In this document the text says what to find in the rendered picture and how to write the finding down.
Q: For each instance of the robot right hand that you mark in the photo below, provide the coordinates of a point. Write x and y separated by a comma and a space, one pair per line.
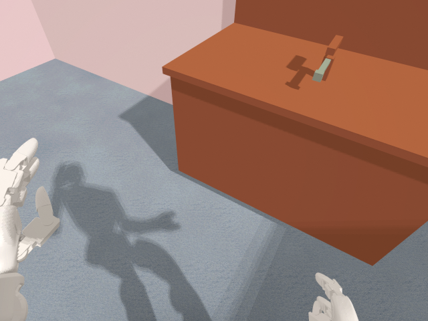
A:
339, 308

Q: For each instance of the robot left hand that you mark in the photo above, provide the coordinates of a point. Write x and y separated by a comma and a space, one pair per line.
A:
15, 175

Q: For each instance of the left robot forearm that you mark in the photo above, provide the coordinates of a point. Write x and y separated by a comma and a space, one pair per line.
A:
13, 305

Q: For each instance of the counter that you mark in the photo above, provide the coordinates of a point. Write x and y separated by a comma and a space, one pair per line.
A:
344, 160

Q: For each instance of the tap lever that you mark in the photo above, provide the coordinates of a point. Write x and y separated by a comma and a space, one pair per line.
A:
318, 74

